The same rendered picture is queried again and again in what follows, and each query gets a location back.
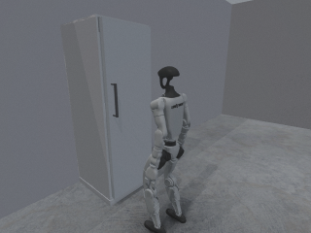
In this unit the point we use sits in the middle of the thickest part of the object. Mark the robot torso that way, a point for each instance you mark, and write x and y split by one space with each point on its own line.
174 116

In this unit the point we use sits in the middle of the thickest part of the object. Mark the robot right hand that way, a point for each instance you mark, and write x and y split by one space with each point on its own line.
183 147

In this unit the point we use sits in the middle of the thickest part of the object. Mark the handle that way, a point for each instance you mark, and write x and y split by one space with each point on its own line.
116 100

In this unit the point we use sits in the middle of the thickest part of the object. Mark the robot left hand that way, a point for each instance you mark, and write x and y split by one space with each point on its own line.
151 174

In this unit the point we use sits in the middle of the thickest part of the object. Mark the robot right thigh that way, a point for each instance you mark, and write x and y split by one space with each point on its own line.
168 168

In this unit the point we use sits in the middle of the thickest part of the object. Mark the left robot upper arm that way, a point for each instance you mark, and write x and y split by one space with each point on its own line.
157 106

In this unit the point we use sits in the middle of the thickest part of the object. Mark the left robot forearm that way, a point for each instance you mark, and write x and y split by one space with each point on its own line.
158 148

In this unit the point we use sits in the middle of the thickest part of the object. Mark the fridge door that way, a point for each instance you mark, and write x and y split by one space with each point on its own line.
127 61

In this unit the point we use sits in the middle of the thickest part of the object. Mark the right robot upper arm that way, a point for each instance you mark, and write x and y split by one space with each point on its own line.
186 112

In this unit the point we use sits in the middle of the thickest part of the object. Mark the right robot forearm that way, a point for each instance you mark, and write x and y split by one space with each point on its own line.
183 135

